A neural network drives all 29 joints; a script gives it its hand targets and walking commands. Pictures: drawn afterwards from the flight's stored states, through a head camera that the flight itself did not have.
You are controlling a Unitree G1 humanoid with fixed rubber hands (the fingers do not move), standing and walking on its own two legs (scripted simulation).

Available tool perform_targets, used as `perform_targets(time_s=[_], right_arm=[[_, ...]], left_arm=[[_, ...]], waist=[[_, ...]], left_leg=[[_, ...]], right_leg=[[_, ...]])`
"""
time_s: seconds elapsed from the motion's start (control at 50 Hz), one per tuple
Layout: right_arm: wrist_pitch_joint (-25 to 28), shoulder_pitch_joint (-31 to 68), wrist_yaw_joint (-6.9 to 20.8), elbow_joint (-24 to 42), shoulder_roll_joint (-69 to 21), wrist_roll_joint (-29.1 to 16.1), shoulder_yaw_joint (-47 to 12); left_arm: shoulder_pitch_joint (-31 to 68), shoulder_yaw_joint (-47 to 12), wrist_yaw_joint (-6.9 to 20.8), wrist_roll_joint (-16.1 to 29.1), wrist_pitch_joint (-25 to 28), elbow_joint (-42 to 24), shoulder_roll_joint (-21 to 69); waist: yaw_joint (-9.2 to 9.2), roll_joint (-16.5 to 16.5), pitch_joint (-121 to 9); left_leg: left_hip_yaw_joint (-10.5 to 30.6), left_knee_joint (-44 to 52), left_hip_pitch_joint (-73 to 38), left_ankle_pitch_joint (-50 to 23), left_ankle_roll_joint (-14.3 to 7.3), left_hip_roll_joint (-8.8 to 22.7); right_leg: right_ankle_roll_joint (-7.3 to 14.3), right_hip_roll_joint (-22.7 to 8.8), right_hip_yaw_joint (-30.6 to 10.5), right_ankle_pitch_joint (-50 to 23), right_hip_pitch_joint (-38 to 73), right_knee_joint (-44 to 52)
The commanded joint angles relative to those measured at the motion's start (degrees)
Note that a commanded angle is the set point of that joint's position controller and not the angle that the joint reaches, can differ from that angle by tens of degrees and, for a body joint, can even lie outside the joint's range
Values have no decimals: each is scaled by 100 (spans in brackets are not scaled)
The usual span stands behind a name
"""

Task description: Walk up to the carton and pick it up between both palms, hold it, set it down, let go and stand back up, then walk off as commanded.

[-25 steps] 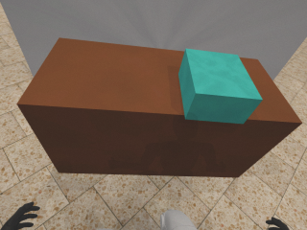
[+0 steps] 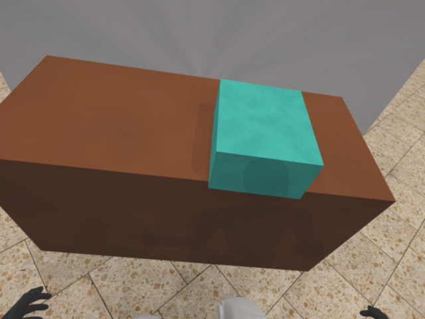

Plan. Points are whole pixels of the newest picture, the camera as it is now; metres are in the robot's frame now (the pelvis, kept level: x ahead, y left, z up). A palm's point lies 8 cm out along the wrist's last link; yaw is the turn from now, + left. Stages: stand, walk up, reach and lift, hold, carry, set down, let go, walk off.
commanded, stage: walk up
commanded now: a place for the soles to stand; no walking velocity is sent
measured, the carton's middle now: (258, 135) +0.60 -0.14 -0.03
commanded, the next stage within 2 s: reach and lift in 1.82 s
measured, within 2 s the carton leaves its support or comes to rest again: neither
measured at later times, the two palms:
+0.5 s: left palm (88, 291) +0.19 +0.22 -0.05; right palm (407, 283) +0.22 -0.43 -0.06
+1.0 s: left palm (85, 310) +0.16 +0.21 -0.06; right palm (415, 314) +0.16 -0.42 -0.06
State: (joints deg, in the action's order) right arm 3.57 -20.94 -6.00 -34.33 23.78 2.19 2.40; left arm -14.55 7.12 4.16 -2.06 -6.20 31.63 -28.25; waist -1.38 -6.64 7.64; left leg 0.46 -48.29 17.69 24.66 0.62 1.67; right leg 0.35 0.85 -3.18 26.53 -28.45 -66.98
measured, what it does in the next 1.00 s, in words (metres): steps to the right: right foot, then left foot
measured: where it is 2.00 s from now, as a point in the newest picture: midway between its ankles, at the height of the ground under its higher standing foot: outside the picture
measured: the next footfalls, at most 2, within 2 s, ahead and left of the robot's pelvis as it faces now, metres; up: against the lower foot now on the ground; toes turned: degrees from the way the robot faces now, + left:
right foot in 0.14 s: +0.14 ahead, -0.23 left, +0.00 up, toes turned +2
left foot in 0.32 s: +0.11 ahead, +0.04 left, +0.00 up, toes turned +3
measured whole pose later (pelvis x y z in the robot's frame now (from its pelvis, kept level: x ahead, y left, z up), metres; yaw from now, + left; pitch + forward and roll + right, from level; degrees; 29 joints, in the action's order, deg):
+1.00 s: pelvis +0.06 -0.11 +0.04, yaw +5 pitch -3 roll +0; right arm 0.7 -7.2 -0.1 -61.4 21.8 -1.0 1.3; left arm -2.3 2.1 0.9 1.7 -0.2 58.4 -23.2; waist -0.2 -0.6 4.2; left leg 6.1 -23.0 8.2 11.7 3.2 1.5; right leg -1.1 -2.8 4.7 9.2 -9.4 -22.1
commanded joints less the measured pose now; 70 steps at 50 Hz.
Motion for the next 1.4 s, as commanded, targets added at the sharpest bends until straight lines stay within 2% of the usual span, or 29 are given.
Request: perform_targets(time_s=[0.0,0.04,0.06,0.08,0.1,0.12,0.14,0.16,0.2,0.26,0.28,0.3,0.32,0.34,0.36,0.38,0.44,0.52,0.56,0.6,0.68,0.72,0.78,1.0,1.06,1.12,1.22,1.32,1.38], right_arm=[[127,107,-10,536,1973,-13,769],[57,335,37,705,1878,-29,729],[-14,670,113,748,1995,-48,738],[-59,824,175,742,1846,-114,690],[-121,630,247,704,1512,-65,530],[-144,249,265,690,1102,-174,364],[-212,211,222,867,1017,-308,361],[-292,537,153,841,1527,-264,519],[-257,357,200,592,1544,-374,462],[-204,-377,245,-8,1505,-359,416],[-160,-336,258,-171,1518,-286,428],[-141,146,258,-136,1790,-220,428],[-140,1073,312,-23,1983,-226,441],[-136,1258,389,-47,1826,-277,418],[-136,1242,430,-238,1594,-344,354],[-163,1110,430,-364,1541,-352,353],[-207,946,384,-775,1462,-364,260],[-248,1109,436,-1170,1277,-410,174],[-284,1325,449,-1331,1243,-408,156],[-281,1308,455,-1499,1222,-404,122],[-278,1614,521,-1780,1177,-371,129],[-250,1577,533,-1956,1124,-370,113],[-213,1712,549,-2136,1086,-359,85],[-211,1610,562,-2540,914,-322,141],[-120,1501,333,-2386,1531,-198,281],[-175,1561,293,-2197,1499,-242,309],[-224,1552,279,-2031,1367,-226,317],[-282,1425,251,-1916,1244,-265,269],[-304,1212,226,-1962,1231,-254,241]], left_arm=[[405,279,111,-14,161,-665,-871],[285,161,102,109,206,-573,-782],[-148,173,76,199,224,-430,-790],[-703,222,47,238,272,-147,-917],[-1054,262,-39,267,310,75,-1023],[-941,283,-91,162,358,-20,-1358],[-499,328,-141,172,472,-368,-1804],[-129,305,-180,149,515,-379,-1714],[111,235,-261,212,549,-309,-1528],[971,-23,-311,257,491,-218,-1332],[921,-133,-305,294,515,-33,-1178],[621,-305,-301,369,562,95,-869],[242,-320,-317,414,574,257,-924],[346,-178,-390,434,553,440,-1062],[450,-179,-407,382,628,556,-1182],[519,-202,-403,364,694,665,-1286],[710,-256,-404,362,744,958,-1177],[975,-337,-387,393,676,1204,-1094],[1111,-363,-389,382,663,1338,-1026],[1495,-355,-362,389,652,1448,-1056],[1514,-356,-355,410,677,1704,-965],[1720,-344,-352,390,673,1830,-888],[1633,-316,-342,403,682,2062,-838],[1550,-243,-377,366,700,2429,-693],[1379,-34,-289,203,520,2312,-594],[1120,-10,-253,191,471,2226,-598],[1085,-12,-227,157,448,2107,-625],[1098,52,-220,155,418,2014,-711],[1198,49,-197,174,376,1897,-766]], waist=[[188,1721,-102],[100,1898,-101],[-135,2168,-441],[-462,1880,-594],[-587,1185,-601],[-557,-91,-696],[-392,-875,-954],[-276,91,-579],[-74,440,-327],[591,-141,-477],[628,-225,-470],[323,599,-564],[-176,1131,-352],[-209,951,-560],[-167,672,-640],[39,612,-903],[120,457,-1090],[139,193,-1128],[71,391,-1053],[207,25,-950],[94,473,-910],[83,351,-753],[-23,451,-731],[87,838,-647],[119,974,-452],[21,1317,-691],[24,1273,-789],[42,516,-832],[125,531,-536]], left_leg=[[2076,2145,-345,106,-1323,1448],[1291,1792,227,-817,-1046,1192],[904,1628,714,-470,-860,952],[618,1022,1313,-506,-654,905],[172,-38,1661,-483,-521,609],[-11,-1019,2153,-69,-268,374],[166,-1874,1939,1434,-3,-262],[819,-2089,1422,1490,-118,-40],[768,-1931,1365,1115,-189,110],[169,509,-444,432,-293,254],[383,1526,-774,-393,-330,212],[1616,2278,-784,-1022,-471,750],[2501,2265,242,-1413,-795,1156],[1990,1809,942,-1575,-896,1033],[1245,1288,486,-1925,-402,648],[662,971,-203,-2115,-174,327],[605,1184,-619,-2345,-144,369],[753,1570,-876,-2633,-218,438],[674,1785,-786,-2371,-188,385],[668,1918,-795,-2212,-152,340],[764,2400,-770,-2131,-195,381],[786,2638,-578,-1921,-186,374],[854,2842,-503,-1782,-189,422],[798,3119,-451,-1392,-159,422],[1319,3090,-292,-1719,-503,764],[1277,3011,-15,-1253,-487,810],[993,2779,-176,-1276,-375,601],[426,2072,-388,-1303,-223,147],[367,2042,-525,-1228,-174,111]], right_leg=[[-89,-642,-292,-83,-762,486],[-38,-691,-6,-135,147,1681],[57,-500,379,-378,1312,2394],[61,-325,628,-1025,2514,2904],[-74,-23,679,-1254,3002,3092],[194,-654,-524,-1050,2970,3396],[1011,-2041,-3207,-86,2010,4639],[1513,-2299,-3621,610,1127,4835],[1335,-2066,-2588,-408,1288,4445],[715,-1598,-1258,-1495,328,3742],[448,-1387,-762,-2145,317,3284],[169,-1075,-544,-2519,427,2588],[-19,-620,-56,-1853,873,2614],[63,-671,-242,-1557,2024,3135],[157,-1002,-627,-2038,1981,3738],[356,-1374,-931,-2866,1680,3838],[569,-1368,-525,-4604,2011,3605],[343,-1171,-105,-3715,1908,3897],[323,-1234,-160,-3248,1979,4115],[316,-1230,-71,-2647,1866,4354],[199,-1108,57,-1493,1899,4732],[143,-1118,44,-878,1999,4910],[-3,-1019,164,-988,2189,5005],[46,-1013,252,-749,2227,5182],[106,-621,358,-1437,2100,4490],[150,-659,206,-1413,2361,4401],[224,-781,144,-1751,2373,4429],[470,-1021,-72,-1516,2115,4775],[525,-1076,-67,-1315,1650,4787]])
